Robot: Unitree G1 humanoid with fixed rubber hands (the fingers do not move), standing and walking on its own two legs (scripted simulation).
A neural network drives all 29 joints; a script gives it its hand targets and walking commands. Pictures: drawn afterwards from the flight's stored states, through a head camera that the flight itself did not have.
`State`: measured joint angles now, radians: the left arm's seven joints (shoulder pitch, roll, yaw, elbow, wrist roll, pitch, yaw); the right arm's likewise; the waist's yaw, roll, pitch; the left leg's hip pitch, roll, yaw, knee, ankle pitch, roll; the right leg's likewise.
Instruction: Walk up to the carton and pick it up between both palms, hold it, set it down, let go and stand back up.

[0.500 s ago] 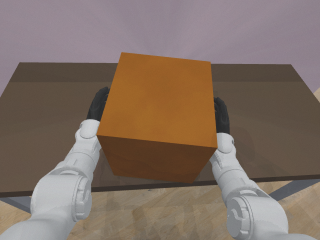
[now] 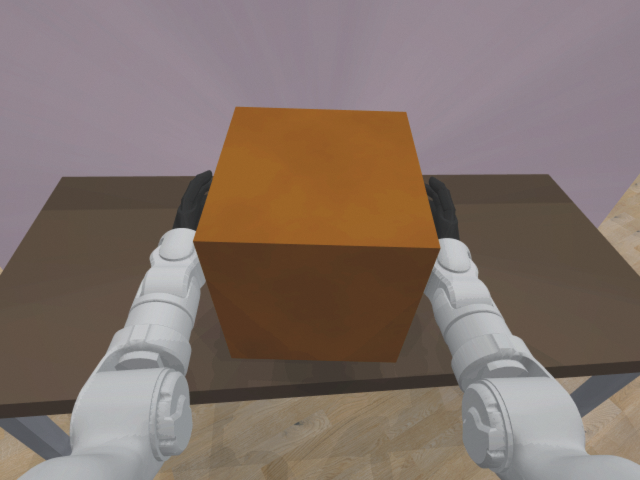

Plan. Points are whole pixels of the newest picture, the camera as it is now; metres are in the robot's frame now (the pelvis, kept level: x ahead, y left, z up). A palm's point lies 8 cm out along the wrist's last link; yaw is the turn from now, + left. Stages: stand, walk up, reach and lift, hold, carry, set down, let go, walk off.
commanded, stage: reach and lift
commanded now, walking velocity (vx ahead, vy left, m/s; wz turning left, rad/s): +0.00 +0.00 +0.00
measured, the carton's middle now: (317, 237) +0.42 -0.01 +0.09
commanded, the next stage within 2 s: hold in 1.70 s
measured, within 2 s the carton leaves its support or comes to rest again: neither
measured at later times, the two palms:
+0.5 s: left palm (181, 240) +0.37 +0.17 +0.14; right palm (446, 232) +0.37 -0.16 +0.15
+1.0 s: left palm (178, 238) +0.35 +0.16 +0.16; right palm (458, 223) +0.36 -0.17 +0.17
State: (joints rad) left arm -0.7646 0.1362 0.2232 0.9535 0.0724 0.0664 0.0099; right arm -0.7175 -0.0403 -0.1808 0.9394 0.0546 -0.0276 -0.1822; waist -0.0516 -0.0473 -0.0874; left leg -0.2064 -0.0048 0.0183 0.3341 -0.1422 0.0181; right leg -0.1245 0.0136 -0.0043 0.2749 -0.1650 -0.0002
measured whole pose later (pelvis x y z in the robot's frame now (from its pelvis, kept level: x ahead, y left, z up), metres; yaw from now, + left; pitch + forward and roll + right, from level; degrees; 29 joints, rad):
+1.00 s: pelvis -0.01 -0.02 +0.00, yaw +2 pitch -5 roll -1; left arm -0.52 0.03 0.28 0.24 0.15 0.56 0.02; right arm -0.65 -0.11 0.02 0.60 0.22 0.29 -0.19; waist -0.08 -0.04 -0.05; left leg -0.12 0.00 -0.03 0.34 -0.14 0.00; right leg -0.03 0.02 -0.05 0.30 -0.19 -0.02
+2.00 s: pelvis -0.01 -0.02 +0.00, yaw +2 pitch -6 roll -1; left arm -0.59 0.02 0.32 0.17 0.18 0.74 0.01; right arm -0.77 -0.13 -0.01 0.61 0.27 0.44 -0.19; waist -0.08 -0.04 -0.08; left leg -0.10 0.00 -0.02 0.34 -0.15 0.00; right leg -0.01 0.02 -0.04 0.29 -0.19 -0.01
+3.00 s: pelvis -0.01 -0.02 +0.00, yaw +2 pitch -5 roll -1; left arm -0.60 0.03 0.32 0.15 0.19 0.74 -0.01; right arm -0.76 -0.13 0.00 0.57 0.28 0.44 -0.21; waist -0.09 -0.04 -0.07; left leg -0.10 0.00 -0.03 0.34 -0.14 -0.01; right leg -0.02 0.03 -0.05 0.30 -0.19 -0.02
